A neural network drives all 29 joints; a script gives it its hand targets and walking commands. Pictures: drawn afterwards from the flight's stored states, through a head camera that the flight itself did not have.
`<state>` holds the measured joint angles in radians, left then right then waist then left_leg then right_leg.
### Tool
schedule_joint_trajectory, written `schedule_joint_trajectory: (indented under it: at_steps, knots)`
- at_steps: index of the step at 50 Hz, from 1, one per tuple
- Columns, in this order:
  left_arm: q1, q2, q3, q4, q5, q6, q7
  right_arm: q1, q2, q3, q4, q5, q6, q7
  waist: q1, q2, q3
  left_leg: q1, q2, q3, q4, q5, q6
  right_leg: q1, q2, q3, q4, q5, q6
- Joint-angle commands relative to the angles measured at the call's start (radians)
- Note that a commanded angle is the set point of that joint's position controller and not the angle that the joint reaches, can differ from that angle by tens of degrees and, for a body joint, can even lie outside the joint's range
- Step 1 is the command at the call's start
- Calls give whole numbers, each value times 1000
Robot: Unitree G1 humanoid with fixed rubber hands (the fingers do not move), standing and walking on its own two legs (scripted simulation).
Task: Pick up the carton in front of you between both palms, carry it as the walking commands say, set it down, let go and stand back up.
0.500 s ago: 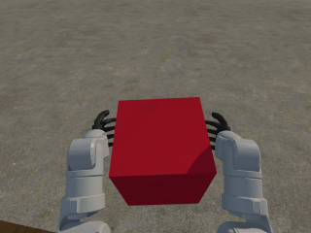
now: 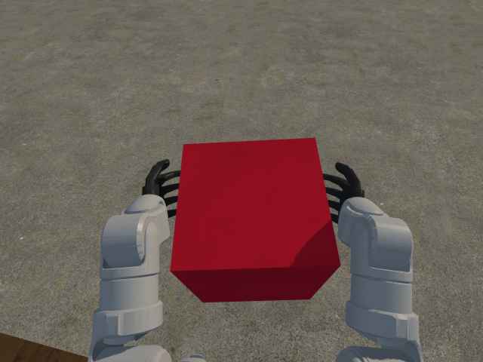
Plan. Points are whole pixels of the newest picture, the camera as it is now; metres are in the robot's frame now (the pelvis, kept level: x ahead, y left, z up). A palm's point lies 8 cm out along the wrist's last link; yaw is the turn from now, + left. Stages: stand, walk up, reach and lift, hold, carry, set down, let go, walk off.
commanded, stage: carry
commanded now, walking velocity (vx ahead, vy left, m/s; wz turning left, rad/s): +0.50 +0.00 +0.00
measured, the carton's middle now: (252, 229) +0.35 +0.01 +0.03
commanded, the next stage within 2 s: none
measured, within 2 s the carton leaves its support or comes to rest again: neither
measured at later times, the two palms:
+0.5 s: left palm (183, 119) +0.60 +0.18 +0.07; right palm (318, 121) +0.59 -0.12 +0.09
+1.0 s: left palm (194, 91) +0.93 +0.23 -0.06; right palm (281, 93) +0.92 -0.06 -0.06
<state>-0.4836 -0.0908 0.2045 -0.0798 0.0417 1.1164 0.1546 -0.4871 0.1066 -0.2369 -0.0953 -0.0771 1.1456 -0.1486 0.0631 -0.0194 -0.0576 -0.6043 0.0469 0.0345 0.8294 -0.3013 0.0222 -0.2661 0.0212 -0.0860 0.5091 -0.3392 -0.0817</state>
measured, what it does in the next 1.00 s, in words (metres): goes down: left foot, then right foot 0.12 m lower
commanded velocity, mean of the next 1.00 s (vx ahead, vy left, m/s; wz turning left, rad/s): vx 0.50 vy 0.00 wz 0.00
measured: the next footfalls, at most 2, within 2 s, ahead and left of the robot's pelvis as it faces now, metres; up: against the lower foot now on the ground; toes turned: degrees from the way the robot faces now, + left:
left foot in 0.16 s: +0.17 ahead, +0.13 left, +0.00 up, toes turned +5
right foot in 0.56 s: +0.46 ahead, -0.01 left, -0.12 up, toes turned -3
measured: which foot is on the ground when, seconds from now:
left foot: up 0.00-0.14, down 0.16-0.56, up 0.58-0.94, down 0.96-1.00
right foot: down 0.00-0.18, up 0.20-0.54, down 0.56-0.98, up 1.00-1.00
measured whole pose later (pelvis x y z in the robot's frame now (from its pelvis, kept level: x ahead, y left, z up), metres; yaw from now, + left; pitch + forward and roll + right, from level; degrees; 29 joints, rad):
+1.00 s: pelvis +0.59 +0.08 -0.14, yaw -1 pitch +5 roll +0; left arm -0.47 -0.11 0.20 -0.06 0.06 1.05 0.20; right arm -0.42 0.18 -0.24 -0.12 -0.13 0.99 -0.17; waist 0.02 -0.03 0.03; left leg -0.56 0.00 0.12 0.60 -0.12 0.08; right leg -0.28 0.01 -0.05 0.92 -0.48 -0.03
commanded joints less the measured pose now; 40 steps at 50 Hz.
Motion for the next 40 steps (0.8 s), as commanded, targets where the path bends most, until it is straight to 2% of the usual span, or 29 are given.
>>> schedule_joint_trajectory:
  at_steps: [1, 3, 5, 6, 7, 8, 9, 10, 11, 12, 13, 14, 15, 16, 17, 18, 21, 24, 26, 27, 28, 29, 30, 31, 32, 33, 35, 37, 40]
  knots:
    - [-621, -882, -687, -80, -342, 9, -144, -563, 835, 659, -42, 237, -21, 89, 9, -113, -365, -67, -2, 38, 43, 152, 12, 350, -249, 230, -65, 520, -137]
    - [-597, -876, -676, -54, -332, 12, -144, -555, 815, 659, -38, 235, -14, 94, 13, -111, -332, -87, -3, 43, 18, 125, 18, 350, -242, 223, -29, 510, -134]
    - [-584, -864, -666, -31, -317, 15, -142, -549, 796, 649, -25, 237, -10, 98, -12, -114, -307, -9, -17, 71, -46, 76, 26, 303, -240, 198, 28, 576, -112]
    - [-581, -859, -661, -21, -310, 16, -140, -547, 788, 644, -18, 239, -9, 100, -44, -110, -315, 109, -45, 111, -104, 50, 39, 239, -232, 151, 95, 676, -84]
    - [-578, -857, -656, -12, -301, 18, -137, -529, 786, 636, 0, 240, -8, 101, -104, -81, -340, 290, -101, 178, -187, 52, 50, 147, -203, 75, 230, 775, -51]
    - [-573, -851, -645, -2, -286, 19, -133, -494, 784, 625, 25, 234, -10, 103, -167, -29, -382, 449, -88, 129, -321, 232, 58, 77, -163, 17, 456, 729, 2]
    - [-550, -839, -626, 12, -265, 20, -130, -480, 785, 619, 39, 230, -12, 103, -184, 61, -361, 559, 2, 9, -401, 323, 53, -90, -94, -49, 657, 454, 60]
    - [-540, -862, -615, -14, -251, 21, -132, -525, 783, 622, 33, 241, -27, 100, -165, 443, -408, 802, 238, -540, -468, 309, 210, -498, 50, -12, 866, -155, 111]
    - [-592, -862, -608, -44, -247, 14, -126, -564, 844, 649, 15, 282, -28, 108, -164, 279, -338, 806, 298, -631, -446, 251, 244, -641, -4, 73, 903, -300, 87]
    - [-602, -879, -599, -49, -235, 9, -121, -612, 892, 699, -16, 324, -35, 122, -164, 131, -293, 764, 258, -566, -397, 214, 232, -651, -47, 106, 866, -270, 80]
    - [-592, -891, -593, -57, -227, -3, -118, -660, 932, 741, -50, 368, -45, 135, -162, 27, -269, 702, 232, -502, -378, 146, 208, -632, -64, 93, 755, -226, 78]
    - [-615, -898, -589, -60, -214, -20, -118, -731, 960, 760, -84, 396, -62, 148, -156, -5, -268, 653, 205, -447, -386, 76, 174, -588, -67, 94, 615, -153, 76]
    - [-592, -912, -592, -56, -204, -27, -115, -745, 985, 786, -88, 426, -68, 156, -148, 27, -305, 623, 198, -384, -374, 83, 162, -528, -62, 79, 654, 0, 74]
    - [-586, -911, -603, -80, -200, -32, -113, -740, 996, 801, -97, 447, -75, 161, -143, 74, -318, 602, 192, -356, -373, 98, 165, -509, -48, 59, 633, 48, 70]
    - [-587, -908, -613, -102, -199, -36, -111, -727, 995, 807, -102, 459, -80, 163, -167, 57, -312, 667, 116, -285, -353, 0, 132, -572, -63, 94, 527, 206, 60]
    - [-585, -896, -626, -126, -202, -35, -109, -698, 983, 806, -100, 462, -82, 161, -190, 96, -299, 688, 94, -264, -352, 4, 130, -594, -56, 66, 445, 301, 56]
    - [-548, -827, -639, -164, -196, -20, -100, -616, 920, 785, -82, 446, -70, 151, -191, 37, -250, 454, 28, -128, -330, -91, 135, -253, -20, 10, 1, 718, 49]
    - [-500, -745, -624, -150, -185, 6, -96, -545, 861, 754, -38, 407, -49, 140, -114, 82, -240, 358, 27, -67, -187, -89, 123, -7, -29, -37, -70, 795, 27]
    - [-502, -716, -621, -129, -200, 25, -98, -524, 828, 712, -4, 364, -29, 127, -45, 56, -253, 381, 10, 5, 61, 132, 97, 121, -27, -74, -162, 726, 6]
    - [-526, -712, -617, -125, -215, 33, -104, -519, 810, 687, 7, 341, -19, 120, -8, 30, -270, 323, -30, 58, 293, 143, 84, 221, -54, -31, -199, 637, -20]
    - [-515, -692, -603, -100, -222, 43, -106, -527, 772, 657, 26, 325, -1, 112, 19, -48, -262, 141, -91, 91, 493, -190, 73, 328, -124, 35, -133, 703, -30]
    - [-527, -654, -576, -62, -227, 55, -99, -540, 742, 626, 60, 309, 21, 100, 12, -109, -284, -65, -107, 39, 573, -306, 58, 490, -210, 181, 73, 1041, -29]
    - [-575, -622, -566, -21, -231, 64, -85, -545, 726, 587, 79, 295, 39, 84, 17, -222, -339, -242, -71, -35, 622, -286, 54, 655, -308, 350, 140, 1136, -120]
    - [-599, -649, -564, -6, -262, 66, -80, -551, 718, 576, 58, 289, 50, 71, 34, -286, -425, -373, -57, -50, 737, -283, 46, 685, -411, 582, 72, 655, -256]
    - [-644, -736, -592, -23, -314, 65, -89, -574, 733, 564, 34, 281, 55, 67, 27, -171, -442, -404, -12, -83, 744, -263, 43, 593, -435, 732, 10, 267, -310]
    - [-718, -819, -627, -63, -366, 63, -103, -582, 770, 558, 37, 276, 51, 65, 14, 18, -395, -354, 21, -96, 636, -169, 25, 426, -417, 710, -59, 164, -310]
    - [-863, -959, -679, -95, -429, 41, -133, -684, 861, 569, 0, 274, 21, 79, 3, 57, -338, -262, 48, -93, 526, -143, 6, 226, -389, 651, -71, 230, -293]
    - [-924, -1045, -711, -113, -468, 11, -158, -715, 937, 606, -13, 282, -16, 97, 4, -15, -331, -243, 55, -64, 434, -99, 1, 175, -326, 537, -83, 212, -254]
    - [-863, -1090, -730, -81, -457, -27, -172, -667, 982, 649, -12, 272, -59, 109, 16, -76, -369, -202, 34, -16, 240, 42, 9, 242, -250, 370, -40, 491, -195]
